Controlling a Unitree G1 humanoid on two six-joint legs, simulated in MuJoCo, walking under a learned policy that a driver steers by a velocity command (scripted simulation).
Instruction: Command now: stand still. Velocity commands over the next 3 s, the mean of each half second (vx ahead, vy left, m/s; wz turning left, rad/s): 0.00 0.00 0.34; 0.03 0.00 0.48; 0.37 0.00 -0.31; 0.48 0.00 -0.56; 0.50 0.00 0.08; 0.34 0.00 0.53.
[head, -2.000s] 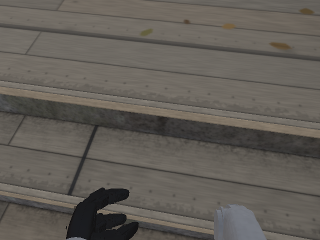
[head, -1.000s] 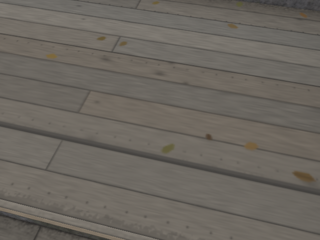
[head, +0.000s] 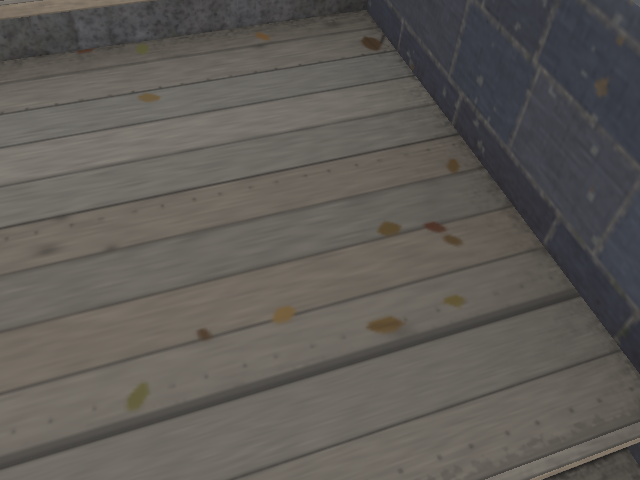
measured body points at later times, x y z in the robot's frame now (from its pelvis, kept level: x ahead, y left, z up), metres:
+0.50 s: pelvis +0.02 -0.01 +0.01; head +0.05 -0.02 +0.46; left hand +0.10 +0.25 -0.09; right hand +0.23 -0.23 -0.10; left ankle -0.03 +0.10 -0.61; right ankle +0.08 -0.09 -0.72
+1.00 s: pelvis +0.06 +0.02 +0.01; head +0.07 +0.04 +0.46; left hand +0.10 +0.30 -0.10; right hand +0.30 -0.12 -0.09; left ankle +0.03 +0.10 -0.72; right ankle +0.12 -0.09 -0.65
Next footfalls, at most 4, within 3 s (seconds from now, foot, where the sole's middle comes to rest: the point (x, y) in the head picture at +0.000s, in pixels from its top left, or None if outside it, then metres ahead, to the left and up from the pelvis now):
0.28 right None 0.12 -0.08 -0.76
0.70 left None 0.07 0.12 -0.76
1.10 right None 0.16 -0.03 -0.76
1.50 left None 0.40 0.29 -0.58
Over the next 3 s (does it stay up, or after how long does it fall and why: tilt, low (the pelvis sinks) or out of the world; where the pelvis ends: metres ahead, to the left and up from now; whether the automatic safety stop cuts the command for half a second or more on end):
stays up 1.13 0.26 0.19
